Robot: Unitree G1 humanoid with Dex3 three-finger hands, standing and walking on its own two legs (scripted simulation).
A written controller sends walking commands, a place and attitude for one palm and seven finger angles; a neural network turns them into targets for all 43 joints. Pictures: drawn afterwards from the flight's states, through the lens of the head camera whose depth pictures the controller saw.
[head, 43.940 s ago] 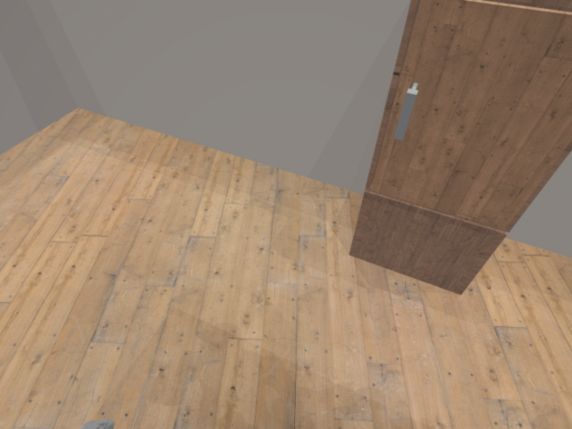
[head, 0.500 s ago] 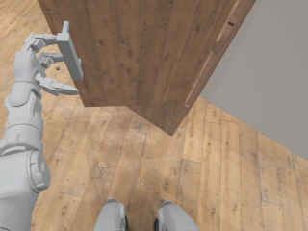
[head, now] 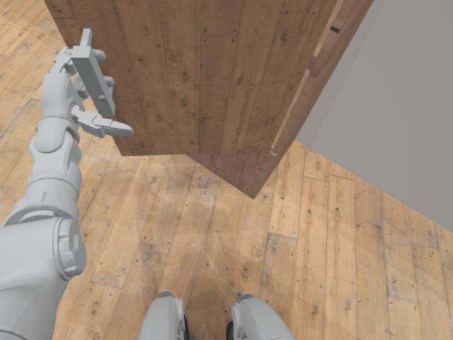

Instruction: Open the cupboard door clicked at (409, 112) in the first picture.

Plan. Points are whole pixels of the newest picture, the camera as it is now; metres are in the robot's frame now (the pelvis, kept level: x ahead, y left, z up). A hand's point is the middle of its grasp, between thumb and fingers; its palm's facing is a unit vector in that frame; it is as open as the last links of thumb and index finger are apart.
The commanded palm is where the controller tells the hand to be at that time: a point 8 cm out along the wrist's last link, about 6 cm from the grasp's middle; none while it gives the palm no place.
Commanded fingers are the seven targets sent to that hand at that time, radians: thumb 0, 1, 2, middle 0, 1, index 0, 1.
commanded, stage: slide the fingers in behind the handle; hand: left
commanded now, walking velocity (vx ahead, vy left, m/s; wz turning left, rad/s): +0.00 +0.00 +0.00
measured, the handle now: (97, 75) +0.56 +0.18 +0.08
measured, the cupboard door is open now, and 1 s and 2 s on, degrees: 39 39 48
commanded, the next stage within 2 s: close the thumb around the handle in 0.70 s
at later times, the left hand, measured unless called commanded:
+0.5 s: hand (111, 97) +0.52 +0.16 +0.07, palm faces +0.01 -1.00 -0.02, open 14.0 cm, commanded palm +0.49 +0.20 +0.07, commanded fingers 0.00 -0.50 0.30 -0.30 -1.20 -0.30 -1.20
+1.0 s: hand (111, 98) +0.51 +0.16 +0.07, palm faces +0.01 -1.00 -0.01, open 12.9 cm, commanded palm +0.49 +0.20 +0.07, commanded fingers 0.00 0.12 0.56 -0.34 -1.27 -0.34 -1.27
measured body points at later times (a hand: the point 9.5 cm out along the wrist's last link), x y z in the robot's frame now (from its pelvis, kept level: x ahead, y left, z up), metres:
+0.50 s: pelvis +0.00 +0.00 +0.00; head +0.13 +0.02 +0.43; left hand +0.51 +0.21 +0.08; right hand +0.01 -0.26 -0.11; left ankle +0.04 +0.10 -0.64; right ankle -0.01 -0.10 -0.64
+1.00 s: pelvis +0.01 +0.01 +0.00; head +0.13 +0.02 +0.44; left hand +0.51 +0.21 +0.08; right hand +0.01 -0.26 -0.11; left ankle +0.04 +0.10 -0.64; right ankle -0.01 -0.10 -0.64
